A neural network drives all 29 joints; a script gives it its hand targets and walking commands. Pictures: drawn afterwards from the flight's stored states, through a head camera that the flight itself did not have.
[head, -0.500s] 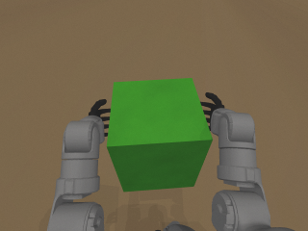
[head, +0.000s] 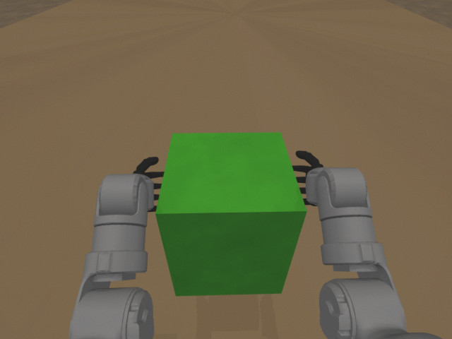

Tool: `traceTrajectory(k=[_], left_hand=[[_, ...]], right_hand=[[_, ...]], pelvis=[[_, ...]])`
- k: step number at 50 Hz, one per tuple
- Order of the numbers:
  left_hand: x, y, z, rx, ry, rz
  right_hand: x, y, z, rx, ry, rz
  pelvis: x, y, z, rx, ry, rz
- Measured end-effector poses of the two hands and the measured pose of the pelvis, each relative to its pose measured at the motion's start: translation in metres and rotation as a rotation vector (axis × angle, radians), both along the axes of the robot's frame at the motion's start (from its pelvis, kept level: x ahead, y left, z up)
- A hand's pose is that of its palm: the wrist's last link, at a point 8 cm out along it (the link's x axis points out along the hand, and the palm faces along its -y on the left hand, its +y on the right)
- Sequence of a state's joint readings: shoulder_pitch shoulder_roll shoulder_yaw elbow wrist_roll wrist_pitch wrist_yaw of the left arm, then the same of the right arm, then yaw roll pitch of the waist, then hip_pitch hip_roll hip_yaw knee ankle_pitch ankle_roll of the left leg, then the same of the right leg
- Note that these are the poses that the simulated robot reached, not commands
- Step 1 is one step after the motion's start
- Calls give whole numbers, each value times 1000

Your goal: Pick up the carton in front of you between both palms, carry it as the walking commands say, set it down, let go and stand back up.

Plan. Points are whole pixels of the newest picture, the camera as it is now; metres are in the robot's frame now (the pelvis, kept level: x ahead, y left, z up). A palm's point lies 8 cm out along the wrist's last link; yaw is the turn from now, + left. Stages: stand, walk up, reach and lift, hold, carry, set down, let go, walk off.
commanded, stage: carry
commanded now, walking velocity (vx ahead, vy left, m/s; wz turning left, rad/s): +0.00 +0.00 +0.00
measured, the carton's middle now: (227, 214) +0.35 -0.02 +0.06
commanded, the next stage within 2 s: none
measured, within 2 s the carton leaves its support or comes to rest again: neither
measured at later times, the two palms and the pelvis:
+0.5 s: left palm (135, 150) +0.45 +0.16 +0.16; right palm (284, 147) +0.45 -0.14 +0.15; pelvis +0.10 +0.00 -0.02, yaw +1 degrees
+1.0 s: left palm (146, 99) +0.74 +0.18 +0.13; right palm (251, 105) +0.69 -0.11 +0.12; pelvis +0.35 +0.07 +0.00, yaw -2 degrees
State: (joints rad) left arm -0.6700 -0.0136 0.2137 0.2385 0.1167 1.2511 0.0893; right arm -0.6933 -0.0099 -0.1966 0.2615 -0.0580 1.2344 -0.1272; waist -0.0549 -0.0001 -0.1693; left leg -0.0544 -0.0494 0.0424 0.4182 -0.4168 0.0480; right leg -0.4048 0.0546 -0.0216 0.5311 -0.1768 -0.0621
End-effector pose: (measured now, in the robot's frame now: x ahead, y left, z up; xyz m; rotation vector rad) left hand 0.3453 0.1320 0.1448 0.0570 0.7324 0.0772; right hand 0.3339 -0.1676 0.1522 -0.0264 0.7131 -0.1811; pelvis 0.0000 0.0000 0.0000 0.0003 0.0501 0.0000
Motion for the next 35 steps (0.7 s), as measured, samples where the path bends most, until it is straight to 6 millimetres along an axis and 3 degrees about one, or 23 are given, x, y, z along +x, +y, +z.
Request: traceTrajectory(k=[7, 15, 19, 24, 31, 35], left_hand=[[-3, 25, -26, 19, 74, 45], [20, 42, -18, 35, 35, 93], [50, 34, -5, 14, -32, 78], [96, 23, 14, 21, -96, 68], [148, 46, 3, 5, 9, 100], [194, 60, 10, -4, -23, 102]], right_hand=[[22, 26, -18, -24, 76, 78], [46, 41, -31, 28, 36, 101], [64, 34, -21, 26, -31, 64], [107, 23, -5, 47, -93, 46], [181, 46, 5, 11, 10, 97], [226, 59, 12, 35, -22, 77]], pelvis=[[9, 0, -1, -1, -5, 9], [24, 3, -5, 3, 12, 12], [47, 3, -14, 9, 19, 14], [88, 3, -19, -34, 37, 28], [140, 1, 1, 17, 37, -9], [185, 13, 0, 14, 16, -5]])
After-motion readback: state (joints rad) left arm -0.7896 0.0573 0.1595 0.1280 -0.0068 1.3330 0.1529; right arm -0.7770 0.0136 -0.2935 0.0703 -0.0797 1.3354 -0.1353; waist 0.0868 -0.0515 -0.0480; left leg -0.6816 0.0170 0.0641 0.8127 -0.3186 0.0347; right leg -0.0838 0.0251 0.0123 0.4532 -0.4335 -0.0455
